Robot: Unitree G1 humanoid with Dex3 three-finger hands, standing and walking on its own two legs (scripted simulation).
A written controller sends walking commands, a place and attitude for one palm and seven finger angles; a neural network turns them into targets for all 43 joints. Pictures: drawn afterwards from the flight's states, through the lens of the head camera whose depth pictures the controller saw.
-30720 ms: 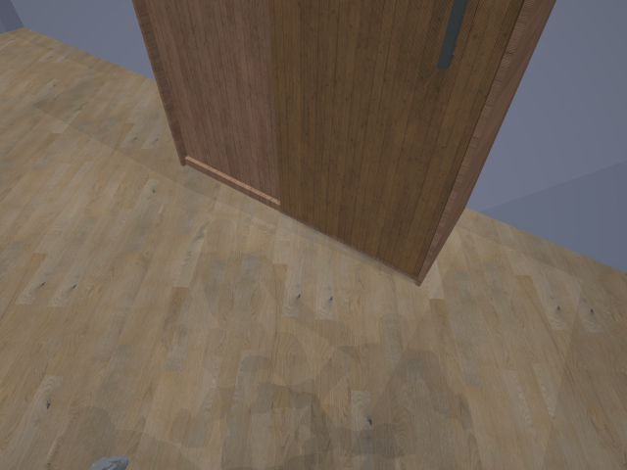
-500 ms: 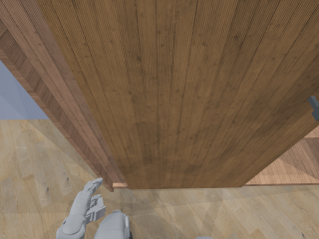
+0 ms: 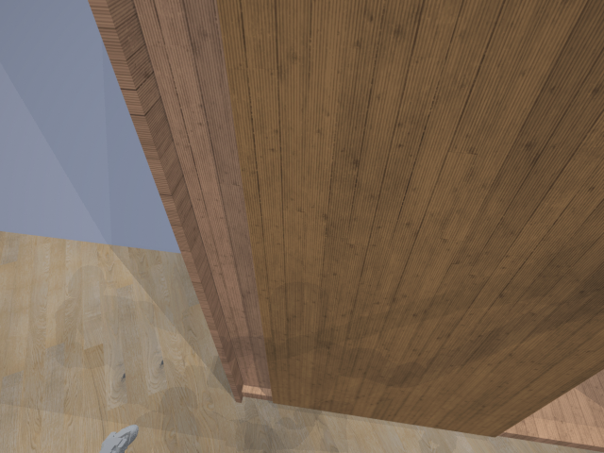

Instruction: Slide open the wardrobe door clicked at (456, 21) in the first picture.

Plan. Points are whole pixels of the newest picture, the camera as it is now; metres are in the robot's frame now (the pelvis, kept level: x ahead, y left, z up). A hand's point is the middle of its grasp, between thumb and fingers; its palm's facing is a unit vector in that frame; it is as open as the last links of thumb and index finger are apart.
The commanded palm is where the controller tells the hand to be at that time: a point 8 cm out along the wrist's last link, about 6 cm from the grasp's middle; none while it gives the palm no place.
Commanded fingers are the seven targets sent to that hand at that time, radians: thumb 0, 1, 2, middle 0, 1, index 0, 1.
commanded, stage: stop walking and hold the door there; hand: right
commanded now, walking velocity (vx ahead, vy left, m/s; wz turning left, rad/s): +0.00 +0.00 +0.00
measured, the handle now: out of the picture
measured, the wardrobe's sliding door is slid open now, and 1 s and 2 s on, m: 0.54 0.52 0.54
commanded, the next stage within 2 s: none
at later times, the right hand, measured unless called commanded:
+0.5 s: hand out of the picture +0.30 -0.42 +0.20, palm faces +0.75 +0.61 -0.27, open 6.6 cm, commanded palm +0.25 -0.43 +0.17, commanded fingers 0.00 -0.90 -0.90 0.45 1.40 0.45 1.40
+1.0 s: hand out of the picture +0.31 -0.44 +0.19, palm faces +0.65 +0.71 -0.27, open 6.0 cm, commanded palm +0.26 -0.44 +0.17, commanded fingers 0.00 -0.90 -0.90 0.45 1.40 0.45 1.40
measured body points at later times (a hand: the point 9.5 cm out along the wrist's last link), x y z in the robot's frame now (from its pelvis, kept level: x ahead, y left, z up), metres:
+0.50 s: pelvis -0.01 +0.02 +0.00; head -0.02 +0.03 +0.45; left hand +0.10 +0.31 -0.10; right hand +0.26 -0.44 +0.21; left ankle -0.01 +0.13 -0.74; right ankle +0.02 -0.10 -0.74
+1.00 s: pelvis -0.03 -0.07 -0.01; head +0.01 -0.06 +0.44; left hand +0.16 +0.16 -0.11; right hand +0.27 -0.47 +0.20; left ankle -0.04 +0.08 -0.74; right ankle +0.01 -0.12 -0.75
